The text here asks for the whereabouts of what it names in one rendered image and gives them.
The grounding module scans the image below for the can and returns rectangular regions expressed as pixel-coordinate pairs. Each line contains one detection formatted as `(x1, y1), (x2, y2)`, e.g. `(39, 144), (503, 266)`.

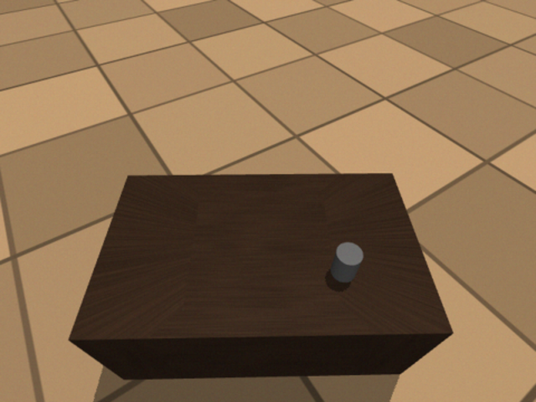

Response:
(331, 242), (363, 282)

